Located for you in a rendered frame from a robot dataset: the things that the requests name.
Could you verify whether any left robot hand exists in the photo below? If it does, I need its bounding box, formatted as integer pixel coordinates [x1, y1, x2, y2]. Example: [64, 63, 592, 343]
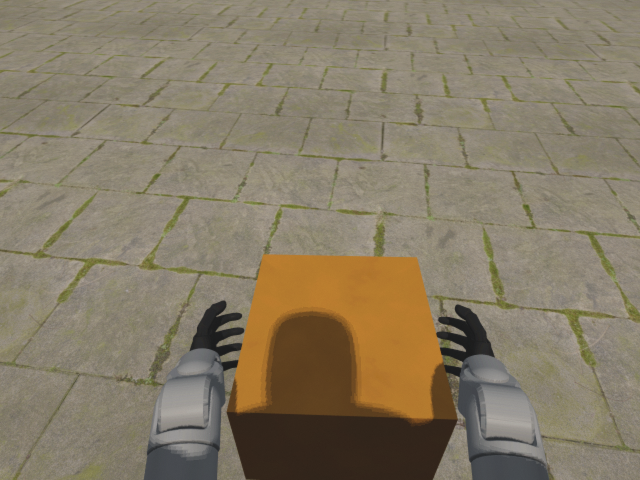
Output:
[190, 300, 244, 371]

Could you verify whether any carton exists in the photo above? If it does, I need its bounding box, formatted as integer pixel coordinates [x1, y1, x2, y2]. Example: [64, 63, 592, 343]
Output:
[227, 254, 458, 480]

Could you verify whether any robot right forearm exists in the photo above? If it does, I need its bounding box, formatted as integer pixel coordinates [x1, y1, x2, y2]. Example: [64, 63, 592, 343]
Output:
[458, 354, 549, 480]

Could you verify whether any right robot hand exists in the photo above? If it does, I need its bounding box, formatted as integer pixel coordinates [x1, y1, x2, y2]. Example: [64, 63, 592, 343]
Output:
[436, 304, 495, 377]

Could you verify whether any robot left forearm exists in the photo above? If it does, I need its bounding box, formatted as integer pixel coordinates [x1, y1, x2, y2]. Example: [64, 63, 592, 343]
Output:
[144, 348, 226, 480]

